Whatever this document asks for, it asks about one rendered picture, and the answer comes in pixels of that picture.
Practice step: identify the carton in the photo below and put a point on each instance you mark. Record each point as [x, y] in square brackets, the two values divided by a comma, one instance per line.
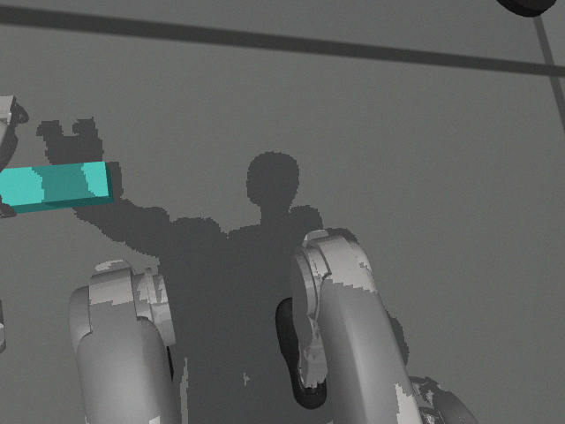
[40, 188]

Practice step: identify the right robot hand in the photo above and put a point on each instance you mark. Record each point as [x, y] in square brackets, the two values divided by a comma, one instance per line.
[448, 408]

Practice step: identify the left robot hand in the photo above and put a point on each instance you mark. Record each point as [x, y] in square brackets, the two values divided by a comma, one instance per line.
[11, 114]

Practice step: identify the right robot foot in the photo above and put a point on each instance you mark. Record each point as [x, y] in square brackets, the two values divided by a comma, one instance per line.
[307, 397]

